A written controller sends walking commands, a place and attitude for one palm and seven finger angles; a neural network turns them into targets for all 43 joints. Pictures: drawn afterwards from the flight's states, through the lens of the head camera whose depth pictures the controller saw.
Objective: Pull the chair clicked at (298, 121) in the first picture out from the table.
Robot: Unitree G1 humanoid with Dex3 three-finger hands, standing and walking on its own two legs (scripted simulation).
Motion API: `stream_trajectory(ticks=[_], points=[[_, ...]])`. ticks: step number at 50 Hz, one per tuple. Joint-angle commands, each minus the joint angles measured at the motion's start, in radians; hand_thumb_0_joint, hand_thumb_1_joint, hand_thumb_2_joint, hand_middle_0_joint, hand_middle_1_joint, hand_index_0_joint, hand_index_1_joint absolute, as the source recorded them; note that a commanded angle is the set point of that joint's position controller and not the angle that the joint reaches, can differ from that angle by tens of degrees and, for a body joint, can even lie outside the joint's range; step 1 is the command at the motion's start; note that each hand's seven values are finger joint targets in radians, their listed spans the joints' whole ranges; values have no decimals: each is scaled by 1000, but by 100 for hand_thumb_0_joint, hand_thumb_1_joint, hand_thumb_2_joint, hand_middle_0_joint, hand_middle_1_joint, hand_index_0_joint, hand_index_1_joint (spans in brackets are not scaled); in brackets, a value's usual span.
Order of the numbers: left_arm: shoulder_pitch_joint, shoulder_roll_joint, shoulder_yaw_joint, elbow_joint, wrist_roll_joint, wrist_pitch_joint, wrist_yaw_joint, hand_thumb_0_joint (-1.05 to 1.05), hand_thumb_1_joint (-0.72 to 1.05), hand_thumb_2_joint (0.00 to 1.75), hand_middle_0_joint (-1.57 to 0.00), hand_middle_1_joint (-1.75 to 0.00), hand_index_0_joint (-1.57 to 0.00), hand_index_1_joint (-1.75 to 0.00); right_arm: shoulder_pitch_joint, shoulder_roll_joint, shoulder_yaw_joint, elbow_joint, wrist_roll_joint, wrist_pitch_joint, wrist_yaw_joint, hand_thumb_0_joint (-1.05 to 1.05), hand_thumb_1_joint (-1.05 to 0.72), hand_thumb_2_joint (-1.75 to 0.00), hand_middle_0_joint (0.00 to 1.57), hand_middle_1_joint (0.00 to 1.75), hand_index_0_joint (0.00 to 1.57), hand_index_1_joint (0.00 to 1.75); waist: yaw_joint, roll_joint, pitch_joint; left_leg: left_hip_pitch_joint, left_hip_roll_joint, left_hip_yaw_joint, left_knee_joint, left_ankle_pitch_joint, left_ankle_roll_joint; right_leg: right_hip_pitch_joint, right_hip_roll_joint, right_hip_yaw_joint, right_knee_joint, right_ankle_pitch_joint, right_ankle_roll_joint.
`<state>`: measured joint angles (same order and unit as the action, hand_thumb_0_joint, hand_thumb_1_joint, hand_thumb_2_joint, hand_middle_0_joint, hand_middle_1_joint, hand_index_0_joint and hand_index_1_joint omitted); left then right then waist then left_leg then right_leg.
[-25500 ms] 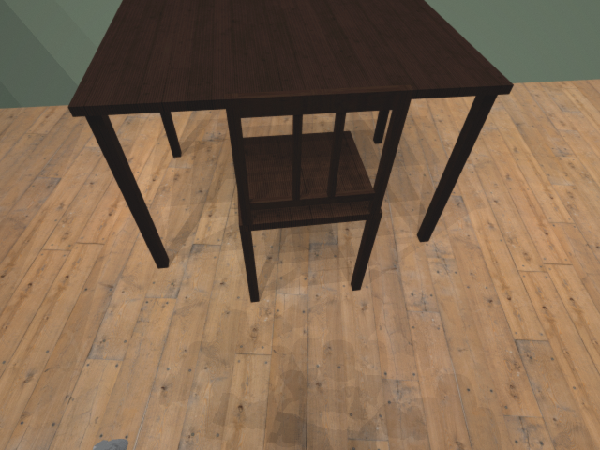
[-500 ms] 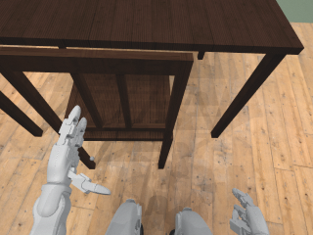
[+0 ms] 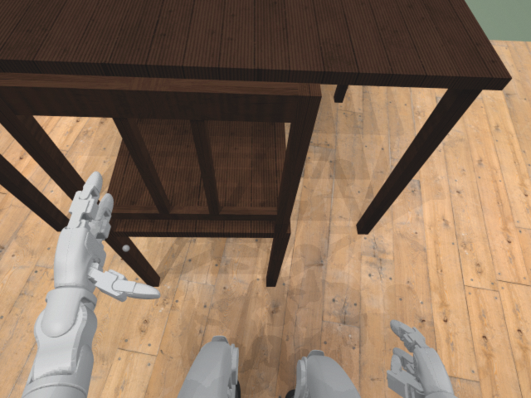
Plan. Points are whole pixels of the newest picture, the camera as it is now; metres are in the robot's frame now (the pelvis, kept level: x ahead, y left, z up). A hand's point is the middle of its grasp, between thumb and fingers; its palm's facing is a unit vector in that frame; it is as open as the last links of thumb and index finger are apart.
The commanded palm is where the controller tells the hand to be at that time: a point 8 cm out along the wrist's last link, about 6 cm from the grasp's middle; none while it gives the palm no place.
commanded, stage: aim the fingers beside a spindle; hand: left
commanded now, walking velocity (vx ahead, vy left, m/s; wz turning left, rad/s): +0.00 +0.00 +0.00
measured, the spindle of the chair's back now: (147, 171) +0.45 +0.22 +0.01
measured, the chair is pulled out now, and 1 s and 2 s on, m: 0.00 0.00 0.00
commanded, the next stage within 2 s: push the fingers through the gap in 0.50 s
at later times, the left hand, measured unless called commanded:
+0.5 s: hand (148, 257) +0.30 +0.18 +0.04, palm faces -0.02 -1.00 -0.01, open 16.9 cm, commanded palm +0.29 +0.26 +0.03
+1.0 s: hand (139, 225) +0.36 +0.21 +0.01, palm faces +0.07 -1.00 -0.02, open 16.9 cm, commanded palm +0.33 +0.26 +0.02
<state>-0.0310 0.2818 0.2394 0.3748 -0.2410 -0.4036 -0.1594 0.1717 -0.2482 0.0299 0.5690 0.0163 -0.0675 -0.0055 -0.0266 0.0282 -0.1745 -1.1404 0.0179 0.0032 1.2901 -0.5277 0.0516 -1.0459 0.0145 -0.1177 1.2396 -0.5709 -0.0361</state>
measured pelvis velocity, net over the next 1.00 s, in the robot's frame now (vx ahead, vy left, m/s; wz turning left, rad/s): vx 0.00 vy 0.01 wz -0.01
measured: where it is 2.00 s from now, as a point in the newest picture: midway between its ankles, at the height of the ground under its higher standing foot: outside the picture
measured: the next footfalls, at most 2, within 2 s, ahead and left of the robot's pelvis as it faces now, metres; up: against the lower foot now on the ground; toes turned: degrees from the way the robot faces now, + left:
none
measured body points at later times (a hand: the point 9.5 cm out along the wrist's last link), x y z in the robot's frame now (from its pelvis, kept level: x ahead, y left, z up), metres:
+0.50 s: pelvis +0.01 +0.01 +0.01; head +0.12 +0.03 +0.44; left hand +0.29 +0.23 +0.04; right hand +0.18 -0.24 -0.09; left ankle +0.04 +0.09 -0.62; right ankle +0.01 -0.11 -0.62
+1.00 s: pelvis +0.00 +0.01 +0.00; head +0.12 +0.04 +0.43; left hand +0.35 +0.27 +0.01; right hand +0.16 -0.24 -0.10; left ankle +0.04 +0.09 -0.62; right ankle +0.01 -0.11 -0.62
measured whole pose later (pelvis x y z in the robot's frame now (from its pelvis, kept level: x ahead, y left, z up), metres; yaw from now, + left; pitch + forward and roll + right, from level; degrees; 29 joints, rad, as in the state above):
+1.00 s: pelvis +0.00 +0.01 +0.00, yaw -1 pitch +23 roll -5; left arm -0.17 0.29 0.24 0.44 -0.22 -0.37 -0.16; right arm 0.18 -0.25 0.03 0.58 0.01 -0.07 -0.01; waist -0.05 0.03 -0.16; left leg -1.17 0.02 0.01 1.30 -0.53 0.06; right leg -1.07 0.01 -0.11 1.24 -0.57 -0.02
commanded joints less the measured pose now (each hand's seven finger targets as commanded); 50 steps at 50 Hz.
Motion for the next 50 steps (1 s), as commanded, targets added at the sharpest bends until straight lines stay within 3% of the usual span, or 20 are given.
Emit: stream_trajectory(ticks=[1, 4, 5, 8, 11, 14, 17, 19, 21, 23, 25, 26, 29, 33, 35, 36, 40, 44, 47, 50], points=[[-58, 60, -79, -375, -31, -63, -118, 0, -50, 30, -6, -8, -6, -8, 14, -159, -77, -166, 10, -71, -23, 0, -90, -90, 20, 30, 20, 30, -1, 81, -434, 397, -1, -80, -188, 310, -23, 197, 1, 86, -193, 278, -4], [7, 154, -10, -632, -35, -140, -43, 0, -50, 30, -6, -8, -6, -8, 44, -146, -77, -156, -8, -100, -27, 0, -90, -90, 20, 30, 20, 30, 29, 156, -523, 569, 9, -102, -204, 495, -45, 187, 7, 73, -184, 343, -8], [21, 223, 62, -629, -27, -154, 0, 0, -50, 30, -6, -8, -6, -8, 47, -152, -76, -136, -16, -101, -29, 0, -90, -90, 20, 30, 20, 30, 26, 130, -493, 533, 12, -106, -199, 494, -48, 174, 11, 70, -175, 341, -7], [-5, 153, 78, -410, 8, -153, 77, 0, -50, 30, -6, -8, -6, -8, 15, -131, -67, -96, -22, -84, -22, 0, -90, -90, 20, 30, 20, 30, -11, 37, -274, 353, 4, -95, -187, 329, -39, 105, 13, 59, -163, 254, 0], [3, 88, 49, -123, 27, -100, 55, 0, -50, 30, -6, -8, -6, -8, -2, -146, -65, -83, -16, -56, -13, 0, -90, -90, 20, 30, 20, 30, -31, -42, -137, 190, -11, -72, -169, 133, -31, 52, 12, 67, -184, 120, 3], [-26, 54, -8, -74, 3, -48, -48, 0, -50, 30, -6, -8, -6, -8, 1, -171, -69, -116, 3, -53, -16, 0, -90, -90, 20, 30, 20, 30, -25, -23, -208, 195, -14, -64, -177, 113, -24, 95, 6, 82, -199, 116, 0], [-98, 56, -73, -296, -24, -58, -121, 0, -50, 30, -6, -8, -6, -8, 11, -167, -77, -150, 8, -73, -27, 0, -90, -90, 20, 30, 20, 30, -15, 65, -395, 349, -4, -75, -178, 256, -21, 164, 0, 87, -191, 237, -3], [-112, 139, -27, -511, -32, -101, -99, 0, -50, 30, -6, -8, -6, -8, 27, -163, -82, -154, 0, -93, -33, 0, -90, -90, 20, 30, 20, 30, 14, 151, -521, 499, 4, -93, -186, 395, -33, 185, 1, 83, -182, 305, -7], [-38, 211, 48, -624, -29, -138, -33, 0, -50, 30, -6, -8, -6, -8, 45, -157, -79, -140, -13, -104, -32, 0, -90, -90, 20, 30, 20, 30, 39, 172, -556, 574, 12, -111, -200, 499, -52, 172, 7, 71, -170, 333, -10], [8, 170, 49, -546, -13, -140, 33, 0, -50, 30, -6, -8, -6, -8, 33, -140, -71, -125, -18, -100, -25, 0, -90, -90, 20, 30, 20, 30, 17, 100, -439, 510, 12, -110, -205, 473, -51, 145, 9, 58, -169, 320, -3], [17, 191, 124, -342, 8, -113, 75, 0, -50, 30, -6, -8, -6, -8, 20, -142, -69, -95, -21, -74, -23, 0, -90, -90, 20, 30, 20, 30, 3, 1, -291, 340, 4, -95, -190, 337, -37, 127, 15, 56, -167, 264, 0], [14, 128, 81, -238, 16, -95, 74, 0, -50, 30, -6, -8, -6, -8, 7, -139, -63, -94, -21, -62, -18, 0, -90, -90, 20, 30, 20, 30, -14, -31, -217, 268, -3, -85, -182, 253, -35, 102, 14, 57, -170, 218, 4], [-16, 87, 51, -49, 10, -47, 14, 0, -50, 30, -6, -8, -6, -8, -9, -161, -63, -104, -6, -38, -13, 0, -90, -90, 20, 30, 20, 30, -21, -73, -146, 154, -18, -65, -173, 94, -28, 75, 11, 75, -198, 89, 5], [-137, 119, 4, -242, -14, -55, -99, 0, -50, 30, -6, -8, -6, -8, 12, -173, -72, -141, 6, -55, -28, 0, -90, -90, 20, 30, 20, 30, -14, 76, -349, 331, -3, -72, -188, 235, -26, 141, 7, 84, -192, 215, -5], [-233, 136, -24, -442, -29, -102, -107, 0, -50, 30, -6, -8, -6, -8, 21, -167, -74, -139, -1, -80, -38, 0, -90, -90, 20, 30, 20, 30, -24, 147, -468, 487, 11, -99, -181, 367, -32, 127, 9, 76, -177, 271, -6], [-232, 180, 4, -506, -27, -127, -92, 0, -50, 30, -6, -8, -6, -8, 38, -169, -76, -126, -8, -91, -40, 0, -90, -90, 20, 30, 20, 30, -6, 193, -517, 557, 16, -115, -188, 436, -45, 118, 8, 73, -175, 287, -9], [-177, 175, 52, -358, -2, -146, -3, 0, -50, 30, -6, -8, -6, -8, 48, -164, -72, -71, -24, -98, -35, 0, -90, -90, 20, 30, 20, 30, -27, 93, -397, 483, 21, -138, -175, 440, -56, 33, 13, 46, -146, 264, -2], [-210, 116, 55, -27, 22, -64, 14, 0, -50, 30, -6, -8, -6, -8, 26, -172, -66, -63, -16, -58, -24, 0, -90, -90, 20, 30, 20, 30, -37, -29, -225, 242, -2, -103, -179, 164, -38, 22, 11, 49, -160, 133, 3], [-222, 132, 45, -83, 28, -26, -18, 0, -50, 30, -6, -8, -6, -8, 32, -177, -70, -112, -8, -40, -18, 0, -90, -90, 20, 30, 20, 30, 2, 68, -346, 340, -3, -90, -202, 261, -45, 89, 5, 58, -162, 207, -7], [-270, 151, 20, -274, 16, -44, -30, 0, -50, 30, -6, -8, -6, -8, 45, -173, -76, -137, -7, -42, -17, 0, -90, -90, 20, 30, 20, 30, 2, 124, -491, 505, 14, -110, -201, 434, -56, 117, 9, 60, -163, 296, -8]])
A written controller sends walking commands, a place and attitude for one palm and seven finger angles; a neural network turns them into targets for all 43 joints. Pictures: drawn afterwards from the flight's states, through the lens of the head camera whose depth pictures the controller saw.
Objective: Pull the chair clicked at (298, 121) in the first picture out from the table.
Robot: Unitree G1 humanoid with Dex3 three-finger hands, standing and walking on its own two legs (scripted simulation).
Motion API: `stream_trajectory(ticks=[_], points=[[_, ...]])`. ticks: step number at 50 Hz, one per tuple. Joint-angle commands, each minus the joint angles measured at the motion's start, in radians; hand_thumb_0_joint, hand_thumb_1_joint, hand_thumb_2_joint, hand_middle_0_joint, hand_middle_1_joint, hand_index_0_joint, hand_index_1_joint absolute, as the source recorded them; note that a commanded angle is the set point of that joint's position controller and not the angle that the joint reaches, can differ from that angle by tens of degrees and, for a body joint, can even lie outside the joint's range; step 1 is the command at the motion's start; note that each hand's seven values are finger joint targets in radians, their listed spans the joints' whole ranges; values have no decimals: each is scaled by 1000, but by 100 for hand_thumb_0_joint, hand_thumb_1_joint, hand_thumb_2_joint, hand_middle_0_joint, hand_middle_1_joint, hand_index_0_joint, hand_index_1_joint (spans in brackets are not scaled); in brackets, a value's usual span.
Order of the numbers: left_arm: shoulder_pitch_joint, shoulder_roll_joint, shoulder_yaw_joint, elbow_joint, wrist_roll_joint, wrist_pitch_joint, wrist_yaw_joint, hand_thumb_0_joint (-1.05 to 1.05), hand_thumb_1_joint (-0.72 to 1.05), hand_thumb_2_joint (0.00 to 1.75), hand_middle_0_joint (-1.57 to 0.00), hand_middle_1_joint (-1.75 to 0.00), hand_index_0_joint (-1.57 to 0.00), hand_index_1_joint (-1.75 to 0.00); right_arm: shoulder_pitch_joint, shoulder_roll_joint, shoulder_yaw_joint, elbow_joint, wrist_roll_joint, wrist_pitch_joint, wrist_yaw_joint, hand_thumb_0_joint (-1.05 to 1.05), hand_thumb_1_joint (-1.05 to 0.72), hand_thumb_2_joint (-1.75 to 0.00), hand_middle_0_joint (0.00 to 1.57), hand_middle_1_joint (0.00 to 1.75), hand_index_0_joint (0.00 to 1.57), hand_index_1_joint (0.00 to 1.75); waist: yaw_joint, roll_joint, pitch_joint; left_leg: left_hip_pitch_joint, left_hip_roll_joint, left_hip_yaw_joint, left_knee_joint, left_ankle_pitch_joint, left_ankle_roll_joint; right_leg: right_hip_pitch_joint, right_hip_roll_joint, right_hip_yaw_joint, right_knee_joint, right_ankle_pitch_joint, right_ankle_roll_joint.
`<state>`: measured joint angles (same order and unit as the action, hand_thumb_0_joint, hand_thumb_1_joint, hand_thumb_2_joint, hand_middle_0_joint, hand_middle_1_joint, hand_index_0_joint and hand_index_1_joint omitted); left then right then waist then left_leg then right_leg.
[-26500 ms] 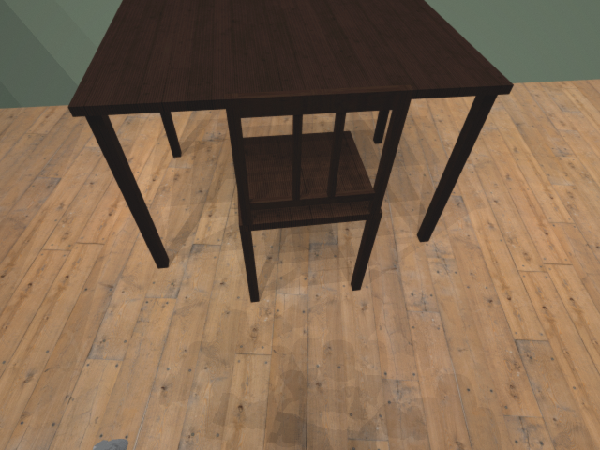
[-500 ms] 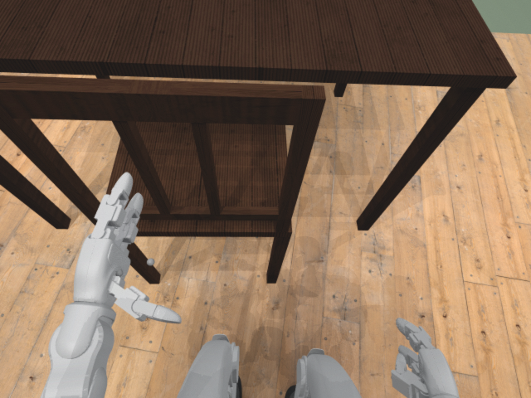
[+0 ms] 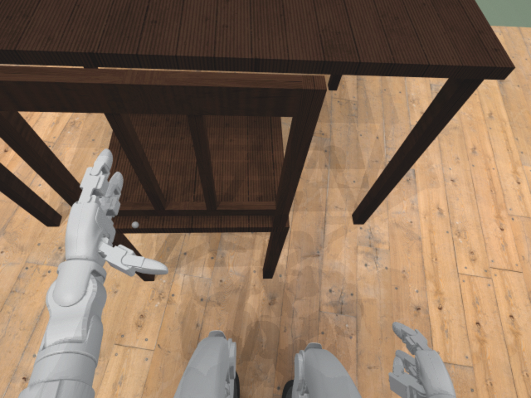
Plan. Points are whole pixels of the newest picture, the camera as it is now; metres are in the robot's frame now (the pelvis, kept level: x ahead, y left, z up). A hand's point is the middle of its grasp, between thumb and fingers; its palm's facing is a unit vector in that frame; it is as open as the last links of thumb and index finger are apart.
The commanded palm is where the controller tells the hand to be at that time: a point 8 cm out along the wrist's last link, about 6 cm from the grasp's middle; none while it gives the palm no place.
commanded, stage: push the fingers through the gap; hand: left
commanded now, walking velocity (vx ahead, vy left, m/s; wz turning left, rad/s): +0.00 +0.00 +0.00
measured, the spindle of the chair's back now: (142, 167) +0.45 +0.22 +0.01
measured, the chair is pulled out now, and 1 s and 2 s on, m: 0.00 0.00 0.00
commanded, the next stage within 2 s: hook a spindle and tug to test in 1.20 s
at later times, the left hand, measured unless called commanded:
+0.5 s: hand (144, 195) +0.39 +0.20 +0.03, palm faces +0.08 -1.00 -0.03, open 16.9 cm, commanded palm +0.37 +0.25 +0.02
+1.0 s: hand (151, 177) +0.43 +0.20 +0.02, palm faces +0.07 -1.00 -0.04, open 16.9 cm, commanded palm +0.40 +0.24 +0.02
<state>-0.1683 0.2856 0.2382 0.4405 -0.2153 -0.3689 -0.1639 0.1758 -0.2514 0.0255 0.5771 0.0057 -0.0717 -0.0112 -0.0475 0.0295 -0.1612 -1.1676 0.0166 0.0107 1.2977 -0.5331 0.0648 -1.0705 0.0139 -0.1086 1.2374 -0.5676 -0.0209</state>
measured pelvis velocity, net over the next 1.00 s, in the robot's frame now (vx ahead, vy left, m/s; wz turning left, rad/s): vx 0.00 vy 0.00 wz -0.02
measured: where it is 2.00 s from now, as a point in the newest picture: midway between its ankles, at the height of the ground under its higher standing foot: outside the picture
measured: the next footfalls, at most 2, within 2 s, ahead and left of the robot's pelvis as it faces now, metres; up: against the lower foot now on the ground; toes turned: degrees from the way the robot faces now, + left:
none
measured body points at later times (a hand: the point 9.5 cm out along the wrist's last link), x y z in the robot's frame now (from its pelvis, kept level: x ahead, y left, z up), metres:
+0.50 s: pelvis +0.00 +0.00 +0.00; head +0.12 +0.02 +0.44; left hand +0.38 +0.25 +0.04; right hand +0.13 -0.26 -0.10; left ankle +0.04 +0.08 -0.62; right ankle +0.01 -0.12 -0.62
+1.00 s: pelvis +0.00 +0.00 +0.00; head +0.14 +0.01 +0.43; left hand +0.42 +0.25 +0.03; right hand +0.10 -0.27 -0.11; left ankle +0.04 +0.08 -0.62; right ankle +0.01 -0.12 -0.62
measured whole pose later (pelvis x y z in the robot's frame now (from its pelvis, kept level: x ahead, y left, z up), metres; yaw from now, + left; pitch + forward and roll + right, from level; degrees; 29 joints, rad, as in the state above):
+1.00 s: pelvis +0.00 +0.00 +0.00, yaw -1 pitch +25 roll -4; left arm -0.47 0.34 0.32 0.75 -0.17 -0.45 -0.17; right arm 0.25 -0.26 0.02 0.62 -0.01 0.00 0.01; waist -0.09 0.04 -0.15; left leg -1.19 0.03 0.02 1.28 -0.52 0.06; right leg -1.11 0.03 -0.09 1.22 -0.55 -0.02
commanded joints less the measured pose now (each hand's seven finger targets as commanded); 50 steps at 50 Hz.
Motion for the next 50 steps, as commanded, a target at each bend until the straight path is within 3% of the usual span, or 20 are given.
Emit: stream_trajectory(ticks=[1, 3, 5, 7, 9, 12, 16, 19, 23, 24, 25, 28, 32, 36, 38, 39, 42, 45, 47, 50], points=[[-165, 171, 31, -409, -11, -101, -17, 0, -50, 30, -6, -8, -6, -8, 49, -167, -73, -138, 0, -41, -12, 0, -90, -90, 20, 30, 20, 30, 26, 146, -537, 575, 20, -123, -207, 482, -76, 141, 10, 52, -162, 311, -22], [-154, 173, 45, -400, -15, -128, 9, 0, -50, 30, -6, -8, -6, -8, 61, -161, -70, -117, -6, -44, -12, 0, -90, -90, 20, 30, 20, 30, 11, 108, -502, 564, 20, -128, -200, 491, -74, 134, 15, 48, -165, 319, -18], [-179, 194, 88, -290, -6, -147, 36, 0, -50, 30, -6, -8, -6, -8, 63, -164, -67, -83, -11, -41, -17, 0, -90, -90, 20, 30, 20, 30, -11, 29, -411, 461, 19, -128, -187, 411, -65, 103, 19, 45, -155, 283, -15], [-205, 152, 78, -139, 4, -145, 40, 0, -50, 30, -6, -8, -6, -8, 58, -161, -62, -61, -11, -35, -16, 0, -90, -90, 20, 30, 20, 30, -28, -13, -305, 348, 12, -115, -183, 285, -57, 69, 17, 45, -156, 210, -11], [-228, 139, 69, -48, 9, -134, 23, 0, -50, 30, -6, -8, -6, -8, 57, -169, -62, -58, -7, -29, -15, 0, -90, -90, 20, 30, 20, 30, -28, -16, -274, 293, 3, -102, -185, 211, -51, 66, 14, 52, -166, 167, -13], [-273, 147, 46, -57, 15, -116, -21, 0, -50, 30, -6, -8, -6, -8, 62, -177, -65, -80, -1, -23, -13, 0, -90, -90, 20, 30, 20, 30, -12, 65, -355, 360, 2, -95, -196, 239, -54, 85, 10, 61, -172, 184, -20], [-361, 187, 36, -225, 9, -134, -38, 0, -50, 30, -6, -8, -6, -8, 85, -178, -74, -89, -3, -27, -16, 0, -90, -90, 20, 30, 20, 30, -3, 165, -508, 555, 17, -124, -200, 409, -73, 84, 12, 55, -168, 258, -25], [-407, 196, 59, -200, 6, -150, 1, 0, -50, 30, -6, -8, -6, -8, 92, -175, -71, -61, -9, -27, -20, 0, -90, -90, 20, 30, 20, 30, -25, 113, -471, 547, 21, -137, -196, 424, -78, 64, 17, 47, -168, 267, -19], [-389, 209, 117, 21, 24, -137, 40, 0, -50, 30, -6, -8, -6, -8, 89, -171, -62, -39, -12, -12, -16, 0, -90, -90, 20, 30, 20, 30, -30, -6, -354, 339, 5, -100, -181, 276, -52, 96, 14, 58, -167, 221, -10], [-406, 220, 122, 60, 32, -133, 38, 0, -50, 30, -6, -8, -6, -8, 88, -173, -60, -37, -11, -8, -16, 0, -90, -90, 20, 30, 20, 30, -32, 4, -332, 314, 3, -93, -180, 254, -50, 89, 14, 62, -168, 211, -12], [-394, 223, 127, 91, 37, -128, 33, 0, -50, 30, -6, -8, -6, -8, 94, -175, -60, -41, -12, -3, -13, 0, -90, -90, 20, 30, 20, 30, -24, -1, -339, 297, -1, -87, -178, 248, -46, 107, 15, 66, -168, 211, -13], [-423, 219, 100, 48, 42, -131, 0, 0, -50, 30, -6, -8, -6, -8, 101, -177, -63, -65, -10, 7, -5, 0, -90, -90, 20, 30, 20, 30, -13, 83, -410, 380, 3, -84, -186, 313, -54, 112, 13, 69, -166, 255, -19], [-540, 242, 90, -23, 27, -156, -21, 0, -50, 30, -6, -8, -6, -8, 116, -181, -67, -57, -9, 10, -6, 0, -90, -90, 20, 30, 20, 30, -34, 114, -473, 465, 14, -104, -179, 372, -59, 93, 19, 67, -166, 276, -19], [-585, 248, 111, 30, 25, -170, -5, 0, -50, 30, -6, -8, -6, -8, 132, -182, -68, -26, -13, 7, -12, 0, -90, -90, 20, 30, 20, 30, -52, 71, -460, 437, 13, -105, -163, 363, -53, 80, 20, 67, -164, 276, -12], [-595, 253, 119, 119, 37, -164, 3, 0, -50, 30, -6, -8, -6, -8, 137, -183, -63, -16, -14, 13, -12, 0, -90, -90, 20, 30, 20, 30, -60, 43, -403, 378, 9, -101, -165, 321, -50, 72, 18, 66, -165, 252, -11], [-608, 273, 135, 151, 44, -162, 5, 0, -50, 30, -6, -8, -6, -8, 139, -186, -64, -10, -15, 16, -13, 0, -90, -90, 20, 30, 20, 30, -59, 30, -398, 349, 9, -95, -158, 298, -47, 74, 18, 70, -162, 240, -10], [-615, 267, 119, 137, 57, -164, -3, 0, -50, 30, -6, -8, -6, -8, 142, -184, -63, -25, -18, 22, -5, 0, -90, -90, 20, 30, 20, 30, -39, 116, -453, 403, 6, -92, -164, 341, -53, 74, 15, 70, -154, 263, -17], [-552, 253, 116, 119, 44, -157, -13, 0, -50, 30, -6, -8, -6, -8, 148, -184, -68, -44, -16, 30, 4, 0, -90, -90, 20, 30, 20, 30, -27, 115, -498, 460, 10, -97, -174, 408, -57, 101, 20, 66, -161, 305, -19], [-534, 252, 118, 100, 38, -151, -13, 0, -50, 30, -6, -8, -6, -8, 152, -183, -70, -47, -13, 37, 8, 0, -90, -90, 20, 30, 20, 30, -28, 85, -515, 454, 11, -94, -171, 427, -54, 127, 20, 68, -163, 332, -15], [-514, 292, 167, 129, 32, -147, -2, 0, -50, 30, -6, -8, -6, -8, 152, -183, -67, -45, -11, 44, 6, 0, -90, -90, 20, 30, 20, 30, -31, 25, -460, 372, 7, -84, -170, 388, -44, 162, 21, 75, -167, 339, -11]])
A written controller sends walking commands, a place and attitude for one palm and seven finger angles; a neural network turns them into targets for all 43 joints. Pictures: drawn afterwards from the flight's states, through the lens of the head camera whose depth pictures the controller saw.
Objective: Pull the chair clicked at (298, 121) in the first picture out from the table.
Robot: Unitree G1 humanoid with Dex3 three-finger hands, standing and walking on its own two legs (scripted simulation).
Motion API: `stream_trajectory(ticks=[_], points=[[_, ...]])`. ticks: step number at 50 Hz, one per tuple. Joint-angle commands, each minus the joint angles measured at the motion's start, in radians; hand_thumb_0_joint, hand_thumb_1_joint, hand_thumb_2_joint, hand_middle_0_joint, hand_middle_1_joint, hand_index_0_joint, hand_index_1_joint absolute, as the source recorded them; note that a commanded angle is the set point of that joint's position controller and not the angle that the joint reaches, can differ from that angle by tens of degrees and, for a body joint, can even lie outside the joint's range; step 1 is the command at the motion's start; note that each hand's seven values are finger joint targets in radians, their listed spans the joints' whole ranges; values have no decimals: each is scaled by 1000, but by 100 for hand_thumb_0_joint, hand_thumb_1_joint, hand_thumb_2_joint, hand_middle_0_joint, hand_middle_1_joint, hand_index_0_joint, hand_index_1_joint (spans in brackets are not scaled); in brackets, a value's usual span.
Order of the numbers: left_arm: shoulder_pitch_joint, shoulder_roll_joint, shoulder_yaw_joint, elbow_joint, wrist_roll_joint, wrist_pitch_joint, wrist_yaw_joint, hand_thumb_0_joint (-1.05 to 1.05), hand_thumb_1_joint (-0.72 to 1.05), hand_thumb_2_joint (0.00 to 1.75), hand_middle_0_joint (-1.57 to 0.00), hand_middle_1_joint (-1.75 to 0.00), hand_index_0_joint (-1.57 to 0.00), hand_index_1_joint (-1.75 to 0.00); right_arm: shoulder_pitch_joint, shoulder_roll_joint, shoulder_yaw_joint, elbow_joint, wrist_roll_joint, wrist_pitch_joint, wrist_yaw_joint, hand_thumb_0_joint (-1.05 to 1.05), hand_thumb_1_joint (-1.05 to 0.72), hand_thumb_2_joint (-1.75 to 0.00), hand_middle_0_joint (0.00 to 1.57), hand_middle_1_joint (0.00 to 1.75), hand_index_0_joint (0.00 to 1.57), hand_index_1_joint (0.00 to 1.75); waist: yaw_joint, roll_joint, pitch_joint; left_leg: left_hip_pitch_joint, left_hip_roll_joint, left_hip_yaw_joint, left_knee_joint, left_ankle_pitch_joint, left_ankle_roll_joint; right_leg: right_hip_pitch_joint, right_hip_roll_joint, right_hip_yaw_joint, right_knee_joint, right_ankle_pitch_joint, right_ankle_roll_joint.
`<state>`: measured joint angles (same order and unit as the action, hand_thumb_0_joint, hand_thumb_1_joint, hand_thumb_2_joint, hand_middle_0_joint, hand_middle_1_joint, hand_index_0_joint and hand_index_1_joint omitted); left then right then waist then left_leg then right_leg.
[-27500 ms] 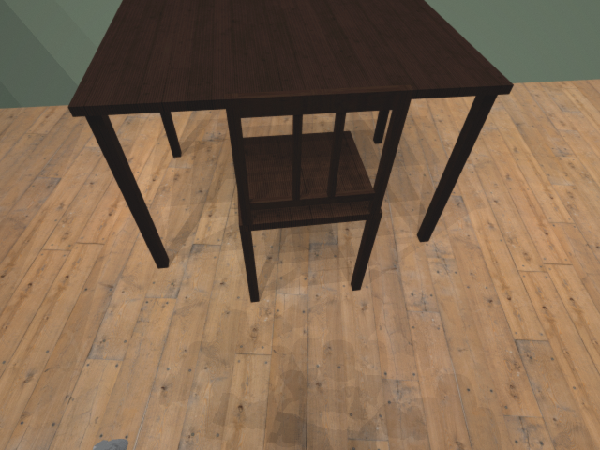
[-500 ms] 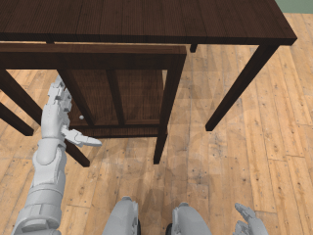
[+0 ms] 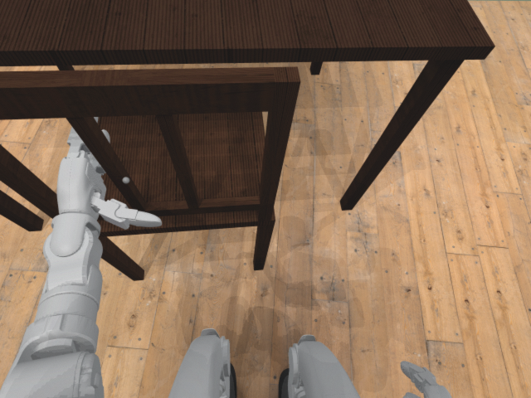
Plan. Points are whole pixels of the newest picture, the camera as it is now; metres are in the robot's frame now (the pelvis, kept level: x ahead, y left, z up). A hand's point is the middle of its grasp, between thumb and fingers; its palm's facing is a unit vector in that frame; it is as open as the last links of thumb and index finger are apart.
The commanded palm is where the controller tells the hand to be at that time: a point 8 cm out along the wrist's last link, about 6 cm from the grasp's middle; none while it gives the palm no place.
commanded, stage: push the fingers through the gap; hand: left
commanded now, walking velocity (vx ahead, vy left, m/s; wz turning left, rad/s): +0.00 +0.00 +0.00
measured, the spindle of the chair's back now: (115, 170) +0.44 +0.23 +0.01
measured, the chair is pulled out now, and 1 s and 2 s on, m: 0.00 0.00 0.04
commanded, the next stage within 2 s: hook a spindle and tug to test in 0.20 s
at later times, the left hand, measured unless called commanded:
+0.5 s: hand (122, 188) +0.40 +0.21 +0.03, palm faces +0.10 -0.99 -0.02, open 16.5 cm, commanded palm +0.38 +0.25 +0.02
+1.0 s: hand (126, 182) +0.42 +0.21 +0.02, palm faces +0.12 -0.99 -0.03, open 8.8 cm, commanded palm +0.39 +0.24 +0.02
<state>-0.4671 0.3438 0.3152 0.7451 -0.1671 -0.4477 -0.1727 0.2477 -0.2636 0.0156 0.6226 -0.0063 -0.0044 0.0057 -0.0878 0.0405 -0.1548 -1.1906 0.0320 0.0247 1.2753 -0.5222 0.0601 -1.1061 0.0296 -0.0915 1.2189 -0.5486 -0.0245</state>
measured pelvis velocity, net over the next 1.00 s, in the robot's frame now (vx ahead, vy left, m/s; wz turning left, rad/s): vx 0.00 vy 0.00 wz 0.00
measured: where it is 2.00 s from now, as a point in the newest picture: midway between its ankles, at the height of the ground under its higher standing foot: outside the picture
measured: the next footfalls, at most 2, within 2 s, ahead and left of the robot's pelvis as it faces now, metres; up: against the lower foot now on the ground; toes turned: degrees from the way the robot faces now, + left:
none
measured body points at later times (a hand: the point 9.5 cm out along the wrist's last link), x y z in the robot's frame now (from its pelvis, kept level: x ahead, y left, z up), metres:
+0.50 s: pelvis +0.00 +0.00 +0.00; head +0.13 +0.03 +0.44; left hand +0.39 +0.26 +0.03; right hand +0.12 -0.25 -0.11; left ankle +0.04 +0.08 -0.62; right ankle +0.01 -0.11 -0.62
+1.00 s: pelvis +0.00 +0.00 +0.00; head +0.13 +0.03 +0.43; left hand +0.40 +0.26 +0.03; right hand +0.10 -0.26 -0.11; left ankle +0.04 +0.08 -0.62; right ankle +0.01 -0.11 -0.62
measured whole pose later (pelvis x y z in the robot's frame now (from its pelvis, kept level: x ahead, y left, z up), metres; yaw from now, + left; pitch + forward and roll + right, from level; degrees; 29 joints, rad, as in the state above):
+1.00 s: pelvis +0.00 +0.00 +0.00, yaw +0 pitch +24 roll -4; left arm -0.47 0.32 0.29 0.75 -0.15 -0.46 -0.12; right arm 0.24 -0.26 0.02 0.63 -0.01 0.01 0.01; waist -0.08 0.04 -0.16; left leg -1.18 0.03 0.02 1.27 -0.52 0.06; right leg -1.10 0.03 -0.09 1.21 -0.54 -0.02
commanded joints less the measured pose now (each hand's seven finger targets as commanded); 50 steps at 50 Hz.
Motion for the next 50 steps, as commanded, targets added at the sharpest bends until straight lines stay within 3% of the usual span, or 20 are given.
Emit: stream_trajectory(ticks=[1, 3, 5, 6, 9, 10, 11, 15, 17, 19, 21, 24, 30, 33, 35, 40, 43, 46, 47, 50], points=[[-235, 221, 76, -185, -14, -74, 8, 0, -50, 30, -6, -8, -6, -8, 75, -168, -57, -88, 2, -23, -11, 0, -90, -90, 20, 30, 20, 30, 3, 29, -460, 391, -8, -94, -147, 361, -39, 181, 4, 59, -148, 307, -5], [-251, 233, 90, -183, -12, -86, 15, 0, -50, 30, -6, -8, -6, -8, 74, -167, -56, -86, 1, -22, -14, 0, -90, -90, 20, 30, 20, 30, 3, 21, -430, 370, -9, -90, -150, 334, -38, 183, 4, 62, -151, 289, -5], [-277, 214, 64, -220, -6, -103, 14, 0, -50, 30, -6, -8, -6, -8, 75, -165, -57, -88, -1, -26, -12, 0, -90, -90, 20, 30, 20, 30, -3, 74, -449, 418, -7, -95, -148, 356, -42, 155, 5, 58, -146, 289, -9], [-286, 231, 77, -233, -6, -112, 13, 0, -50, 30, -6, -8, -6, -8, 78, -168, -59, -82, -4, -27, -13, 0, -90, -90, 20, 30, 20, 30, 2, 87, -470, 439, -5, -97, -146, 362, -45, 150, 5, 59, -147, 285, -9], [-274, 200, 45, -211, -4, -118, -3, 0, -50, 30, -6, -8, -6, -8, 81, -166, -60, -75, -4, -29, -14, 0, -90, -90, 20, 30, 20, 30, -7, 85, -464, 460, -4, -102, -148, 371, -47, 139, 8, 56, -151, 284, -10], [-310, 181, 18, -223, -7, -119, -10, 0, -50, 30, -6, -8, -6, -8, 80, -167, -59, -73, -3, -31, -15, 0, -90, -90, 20, 30, 20, 30, -20, 98, -467, 477, -2, -108, -145, 385, -47, 118, 7, 52, -147, 286, -11], [-288, 186, 29, -214, -9, -115, -16, 0, -50, 30, -6, -8, -6, -8, 83, -169, -62, -67, -3, -31, -15, 0, -90, -90, 20, 30, 20, 30, -10, 107, -471, 490, -1, -109, -147, 391, -51, 115, 6, 50, -150, 283, -12], [-267, 171, 19, -166, -18, -85, -29, 0, -50, 30, -6, -8, -6, -8, 79, -174, -62, -70, 2, -28, -18, 0, -90, -90, 20, 30, 20, 30, -17, 60, -450, 463, -2, -116, -152, 368, -47, 114, 5, 44, -153, 270, -11], [-231, 203, 55, -194, -24, -83, -22, 0, -50, 30, -10, -19, -10, -19, 74, -174, -62, -80, 2, -26, -17, 0, -90, -90, 20, 30, 20, 30, 9, 64, -468, 464, -4, -111, -157, 386, -50, 148, 3, 47, -152, 290, -11], [-226, 156, 19, -244, -26, -86, -13, 0, -50, 30, -13, -30, -13, -30, 68, -165, -64, -90, 3, -27, -12, 0, -90, -90, 20, 30, 20, 30, 7, 90, -483, 509, -2, -113, -163, 419, -56, 137, 3, 42, -156, 300, -11], [-209, 183, 41, -275, -24, -96, 5, 0, -50, 30, -17, -41, -17, -41, 68, -165, -64, -91, 0, -27, -10, 0, -90, -90, 20, 30, 20, 30, 17, 93, -489, 528, 2, -119, -164, 459, -62, 139, 5, 40, -149, 317, -13], [-199, 139, 8, -266, -11, -102, 28, 0, -50, 30, -22, -57, -22, -57, 63, -161, -65, -87, -1, -25, -5, 0, -90, -90, 20, 30, 20, 30, 2, 57, -451, 508, 4, -123, -168, 420, -63, 117, 7, 35, -151, 287, -11], [-265, 150, 10, -183, 13, -107, 40, 0, -50, 30, -32, -90, -32, -90, 52, -166, -58, -81, -2, -23, -11, 0, -90, -90, 20, 30, 20, 30, -12, 46, -374, 414, -6, -117, -168, 275, -51, 88, 5, 44, -154, 197, -13], [-294, 156, 7, -226, 11, -119, 33, 0, -33, 37, -38, -107, -38, -107, 50, -166, -59, -87, -5, -26, -12, 0, -90, -90, 20, 30, 20, 30, 2, 102, -446, 486, -5, -125, -169, 303, -60, 79, 4, 42, -150, 197, -17], [-301, 167, 14, -230, 4, -120, 28, 0, -22, 42, -41, -118, -41, -118, 51, -168, -59, -86, -5, -29, -15, 0, -90, -90, 20, 30, 20, 30, -1, 85, -464, 486, -4, -126, -164, 315, -57, 94, 5, 45, -150, 210, -17], [-336, 142, -9, -175, 6, -103, 28, 0, 6, 54, -50, -145, -50, -145, 59, -170, -57, -74, -3, -28, -18, 0, -90, -90, 20, 30, 20, 30, -18, 69, -437, 471, -3, -136, -165, 292, -55, 64, 6, 38, -151, 186, -13], [-312, 149, 0, -190, 7, -97, 36, 0, 23, 61, -50, -145, -50, -145, 61, -169, -59, -79, -5, -26, -16, 0, -90, -90, 20, 30, 20, 30, -1, 88, -476, 489, -4, -131, -168, 318, -59, 86, 4, 40, -151, 205, -14], [-278, 174, 22, -194, 10, -92, 43, 0, 40, 68, -50, -145, -50, -145, 67, -169, -59, -83, -5, -21, -12, 0, -90, -90, 20, 30, 20, 30, 5, 63, -486, 481, -4, -124, -164, 362, -58, 119, 5, 41, -146, 250, -14], [-268, 149, 1, -207, 11, -93, 43, 0, 45, 71, -50, -145, -50, -145, 65, -164, -59, -89, -3, -19, -9, 0, -90, -90, 20, 30, 20, 30, 4, 83, -483, 486, -5, -119, -164, 367, -57, 116, 5, 43, -149, 255, -13], [-298, 132, -17, -199, 15, -97, 47, 0, 62, 78, -50, -145, -50, -145, 69, -163, -59, -81, -2, -18, -8, 0, -90, -90, 20, 30, 20, 30, -14, 66, -446, 473, -2, -123, -163, 354, -54, 97, 8, 40, -150, 245, -13]])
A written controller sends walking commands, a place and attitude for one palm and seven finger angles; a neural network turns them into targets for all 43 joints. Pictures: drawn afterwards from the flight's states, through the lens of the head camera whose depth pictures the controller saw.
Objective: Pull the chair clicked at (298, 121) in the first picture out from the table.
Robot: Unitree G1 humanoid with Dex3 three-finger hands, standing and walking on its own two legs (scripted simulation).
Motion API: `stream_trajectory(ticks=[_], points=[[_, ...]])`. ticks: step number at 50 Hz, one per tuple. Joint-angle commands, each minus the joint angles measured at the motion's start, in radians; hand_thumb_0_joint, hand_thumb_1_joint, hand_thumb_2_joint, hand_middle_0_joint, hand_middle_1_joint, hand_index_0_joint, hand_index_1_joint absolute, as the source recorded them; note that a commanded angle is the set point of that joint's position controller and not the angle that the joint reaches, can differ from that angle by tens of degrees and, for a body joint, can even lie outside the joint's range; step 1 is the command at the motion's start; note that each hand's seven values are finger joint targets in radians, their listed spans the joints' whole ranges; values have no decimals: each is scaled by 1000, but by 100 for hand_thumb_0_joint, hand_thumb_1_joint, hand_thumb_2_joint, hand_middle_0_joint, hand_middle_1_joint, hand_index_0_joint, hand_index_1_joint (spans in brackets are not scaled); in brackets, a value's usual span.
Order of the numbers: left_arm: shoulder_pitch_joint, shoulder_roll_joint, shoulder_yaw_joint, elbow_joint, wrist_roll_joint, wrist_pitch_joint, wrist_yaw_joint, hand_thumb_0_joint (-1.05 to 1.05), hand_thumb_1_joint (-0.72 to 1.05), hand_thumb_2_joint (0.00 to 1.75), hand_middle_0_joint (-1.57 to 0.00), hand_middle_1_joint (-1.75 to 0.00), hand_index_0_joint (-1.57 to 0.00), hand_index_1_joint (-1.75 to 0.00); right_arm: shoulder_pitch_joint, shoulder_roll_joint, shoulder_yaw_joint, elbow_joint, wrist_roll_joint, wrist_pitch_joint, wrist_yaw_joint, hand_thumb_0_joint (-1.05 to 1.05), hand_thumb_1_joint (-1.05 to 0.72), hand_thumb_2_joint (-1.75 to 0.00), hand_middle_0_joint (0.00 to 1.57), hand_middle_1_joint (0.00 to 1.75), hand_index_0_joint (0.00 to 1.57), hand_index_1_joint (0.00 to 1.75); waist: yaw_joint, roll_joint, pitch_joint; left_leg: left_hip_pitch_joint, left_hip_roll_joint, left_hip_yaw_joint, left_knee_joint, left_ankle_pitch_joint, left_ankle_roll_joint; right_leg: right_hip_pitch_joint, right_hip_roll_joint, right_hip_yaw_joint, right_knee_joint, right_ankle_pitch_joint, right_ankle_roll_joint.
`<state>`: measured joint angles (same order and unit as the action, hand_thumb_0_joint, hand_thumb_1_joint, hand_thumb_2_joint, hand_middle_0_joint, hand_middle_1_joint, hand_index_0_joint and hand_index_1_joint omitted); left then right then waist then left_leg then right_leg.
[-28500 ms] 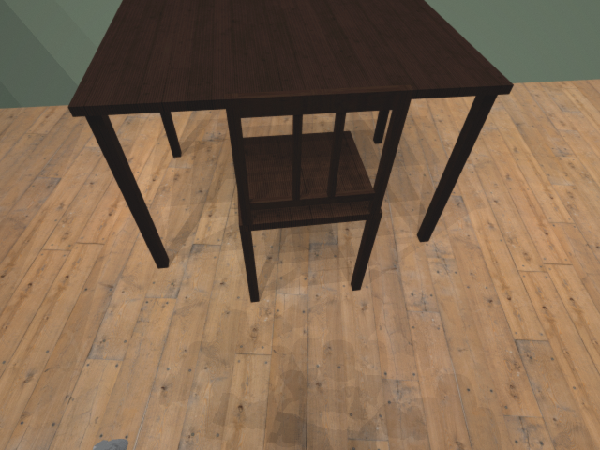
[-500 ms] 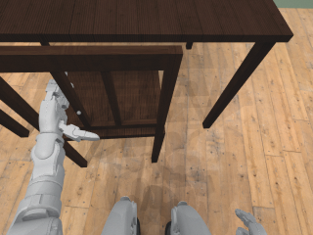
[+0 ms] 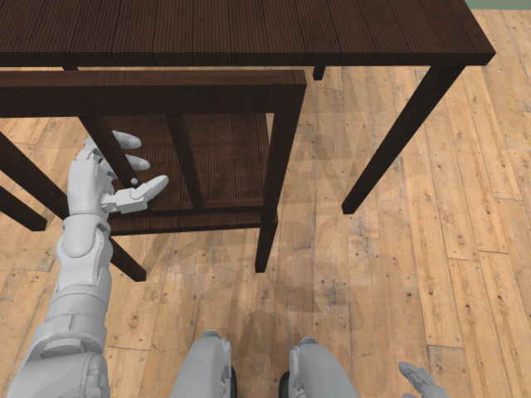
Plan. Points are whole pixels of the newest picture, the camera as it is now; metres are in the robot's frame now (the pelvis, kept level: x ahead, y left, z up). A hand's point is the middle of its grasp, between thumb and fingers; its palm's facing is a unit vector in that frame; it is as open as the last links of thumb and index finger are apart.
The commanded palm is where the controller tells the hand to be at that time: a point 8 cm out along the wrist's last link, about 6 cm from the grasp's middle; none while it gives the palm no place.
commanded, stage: hook a spindle and tug to test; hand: left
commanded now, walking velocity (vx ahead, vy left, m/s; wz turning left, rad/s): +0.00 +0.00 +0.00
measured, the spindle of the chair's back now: (123, 169) +0.45 +0.23 +0.01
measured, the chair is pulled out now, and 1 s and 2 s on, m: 0.00 0.04 0.16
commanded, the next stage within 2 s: step backward, pulling the chair out in 0.80 s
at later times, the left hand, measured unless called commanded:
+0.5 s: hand (136, 189) +0.41 +0.20 +0.02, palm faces +0.11 -0.99 -0.02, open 5.1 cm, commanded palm +0.37 +0.24 +0.02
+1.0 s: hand (137, 202) +0.38 +0.19 +0.03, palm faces +0.13 -0.98 -0.13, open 5.2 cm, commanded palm +0.35 +0.24 +0.02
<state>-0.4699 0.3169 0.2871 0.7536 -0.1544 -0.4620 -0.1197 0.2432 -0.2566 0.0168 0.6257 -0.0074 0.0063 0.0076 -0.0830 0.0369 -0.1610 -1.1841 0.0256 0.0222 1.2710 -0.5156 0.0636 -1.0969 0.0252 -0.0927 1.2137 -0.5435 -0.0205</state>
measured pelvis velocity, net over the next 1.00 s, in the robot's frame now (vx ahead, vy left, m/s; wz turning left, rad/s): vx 0.02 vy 0.00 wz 0.02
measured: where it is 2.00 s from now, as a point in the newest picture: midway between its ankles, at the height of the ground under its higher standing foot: outside the picture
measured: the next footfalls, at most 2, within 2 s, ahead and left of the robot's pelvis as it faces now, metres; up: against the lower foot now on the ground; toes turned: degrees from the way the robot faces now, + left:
left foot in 1.84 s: +0.01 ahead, +0.10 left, +0.00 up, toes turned +1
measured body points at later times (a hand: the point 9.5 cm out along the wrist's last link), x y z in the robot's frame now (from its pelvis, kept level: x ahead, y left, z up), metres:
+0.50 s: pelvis +0.02 +0.00 +0.01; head +0.14 +0.02 +0.44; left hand +0.40 +0.25 +0.03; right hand +0.13 -0.26 -0.11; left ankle +0.04 +0.08 -0.62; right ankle +0.02 -0.12 -0.62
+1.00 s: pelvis +0.02 +0.00 +0.03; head +0.13 +0.01 +0.47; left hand +0.37 +0.24 +0.04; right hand +0.15 -0.25 -0.09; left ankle +0.04 +0.08 -0.62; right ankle +0.01 -0.12 -0.62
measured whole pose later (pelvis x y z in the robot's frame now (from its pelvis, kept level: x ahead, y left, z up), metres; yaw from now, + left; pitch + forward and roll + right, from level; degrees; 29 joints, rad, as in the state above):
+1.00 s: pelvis +0.02 +0.00 +0.03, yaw +1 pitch +17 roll -3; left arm -0.24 0.26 0.17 0.47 -0.10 -0.26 0.01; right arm 0.20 -0.22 0.00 0.56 0.04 0.08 -0.03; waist -0.06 0.03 -0.05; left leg -0.93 0.00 0.04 1.13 -0.50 0.06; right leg -0.85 0.01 -0.07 1.09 -0.53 -0.03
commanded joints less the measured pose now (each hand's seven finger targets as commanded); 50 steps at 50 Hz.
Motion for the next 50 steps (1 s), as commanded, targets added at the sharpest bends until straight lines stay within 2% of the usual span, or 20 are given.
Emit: stream_trajectory(ticks=[1, 5, 6, 11, 12, 14, 15, 19, 24, 27, 30, 34, 37, 44, 45, 46, 47, 48, 49, 50], points=[[-276, 166, 20, -205, 1, -86, -5, 0, 68, 80, -50, -145, -50, -145, 75, -171, -62, -83, -1, -28, -9, 0, -90, -90, 20, 30, 20, 30, -10, 61, -439, 460, 4, -118, -162, 337, -59, 100, 12, 44, -148, 234, -17], [-281, 188, 35, -204, 0, -96, -9, 0, 90, 90, -50, -145, -50, -145, 75, -174, -62, -83, -1, -28, -10, 0, -90, -90, 20, 30, 20, 30, -12, 61, -437, 439, 1, -111, -154, 332, -53, 111, 11, 52, -146, 246, -17], [-281, 176, 28, -208, -1, -98, -11, 0, 90, 90, -50, -145, -50, -145, 73, -170, -61, -81, -2, -28, -9, 0, -90, -90, 20, 30, 20, 30, -10, 82, -442, 452, 0, -109, -156, 337, -55, 108, 11, 50, -147, 248, -16], [-198, 194, 53, -229, -11, -93, -26, 0, 90, 90, -50, -145, -50, -145, 74, -170, -65, -94, 1, -24, -7, 0, -90, -90, 20, 30, 20, 30, 8, 77, -470, 471, 2, -102, -156, 404, -57, 146, 11, 52, -142, 308, -18], [-179, 162, 28, -254, -17, -90, -32, 0, 90, 90, -50, -145, -50, -145, 70, -166, -65, -100, 1, -25, -4, 0, -90, -90, 20, 30, 20, 30, 10, 85, -488, 481, 0, -99, -156, 416, -56, 161, 10, 54, -145, 321, -16], [-137, 167, 34, -272, -25, -81, -33, 0, 90, 90, -50, -145, -50, -145, 67, -167, -67, -105, 5, -23, -2, 0, -90, -90, 20, 30, 20, 30, 14, 69, -476, 477, 3, -98, -162, 428, -57, 176, 10, 53, -150, 335, -16], [-112, 166, 31, -287, -21, -80, -32, 0, 90, 90, -50, -145, -50, -145, 68, -166, -67, -111, 5, -25, 0, 0, -90, -90, 20, 30, 20, 30, 23, 100, -483, 503, 5, -103, -164, 458, -61, 160, 11, 49, -141, 337, -19], [-41, 141, 15, -318, -23, -74, -19, 0, 90, 90, -50, -145, -50, -145, 59, -160, -69, -121, 6, -23, 6, 0, -90, -90, 20, 30, 20, 30, 20, 42, -449, 471, 4, -92, -168, 431, -54, 188, 14, 53, -153, 343, -14], [-36, 120, -3, -339, -18, -84, -7, 0, 90, 90, -50, -145, -50, -145, 52, -156, -68, -122, 4, -24, 7, 0, -90, -90, 20, 30, 20, 30, 12, 43, -413, 453, 3, -92, -164, 424, -53, 177, 12, 52, -145, 344, -14], [-38, 133, 11, -357, -15, -88, -4, 0, 90, 90, -50, -145, -50, -145, 52, -159, -73, -119, 2, -26, 3, 0, -90, -90, 20, 30, 20, 30, 13, 40, -435, 460, 4, -91, -153, 447, -54, 177, 10, 54, -134, 365, -13], [28, 118, 0, -389, -22, -81, -13, 0, 90, 90, -50, -145, -50, -145, 44, -156, -73, -132, 3, -28, 4, 0, -90, -90, 20, 30, 20, 30, 30, 85, -458, 497, 4, -95, -158, 490, -61, 178, 8, 53, -132, 376, -16], [103, 89, -26, -443, -32, -63, -15, 0, 90, 90, -50, -145, -50, -145, 36, -150, -73, -146, 6, -28, 7, 0, -90, -90, 20, 30, 20, 30, 41, 62, -464, 516, 6, -96, -170, 516, -62, 212, 8, 49, -142, 394, -14], [125, 97, -17, -447, -32, -58, -9, 0, 90, 90, -50, -145, -50, -145, 30, -150, -74, -147, 9, -28, 4, 0, -90, -90, 20, 30, 20, 30, 34, 23, -440, 476, 6, -91, -166, 483, -54, 218, 8, 53, -142, 394, -11], [61, 102, -18, -454, -18, -85, 5, 0, 90, 90, -50, -145, -50, -145, 16, -149, -69, -135, 2, -35, -2, 0, -90, -90, 20, 30, 20, 30, 26, 61, -410, 461, 2, -96, -157, 433, -58, 171, 8, 51, -127, 346, -16], [16, 35, -99, -511, -17, -85, 3, 0, 90, 90, -50, -145, -50, -145, 13, -143, -69, -143, 3, -39, -1, 0, -90, -90, 20, 30, 20, 30, 13, 108, -433, 508, 4, -101, -158, 451, -58, 151, 5, 49, -129, 339, -15], [-148, 430, 89, -668, 102, 27, 126, 0, 90, 90, -50, -145, -50, -145, 94, -146, -75, -180, 55, 42, -35, 0, -90, -90, 20, 30, 20, 30, 72, 193, -697, 886, 17, -94, -378, 450, -46, 572, -66, 147, -305, 423, -27], [-131, 310, -2, -687, 105, 94, 169, 0, 90, 90, -50, -145, -50, -145, 85, -119, -72, -213, 62, 53, -61, 0, -90, -90, 20, 30, 20, 30, 46, 237, -648, 960, -2, -87, -412, 522, -47, 594, -64, 134, -355, 558, -21], [-76, 262, -23, -688, 101, 135, 192, 0, 90, 90, -50, -145, -50, -145, 100, -119, -73, -217, 65, 53, -75, 0, -90, -90, 20, 30, 20, 30, 42, 196, -616, 958, 6, -94, -417, 580, -45, 599, -69, 122, -365, 628, -12], [-14, 228, -34, -616, 106, 178, 205, 0, 90, 90, -50, -145, -50, -145, 61, -115, -66, -216, 68, 59, -86, 0, -90, -90, 20, 30, 20, 30, 38, 211, -553, 929, 21, -112, -446, 627, -45, 566, -73, 127, -366, 616, -8], [52, 171, -70, -507, 107, 220, 212, 0, 90, 90, -50, -145, -50, -145, 52, -115, -56, -203, 69, 72, -95, 0, -90, -90, 20, 30, 20, 30, 36, 158, -475, 904, 45, -154, -487, 675, -44, 546, -61, 104, -371, 573, -4]])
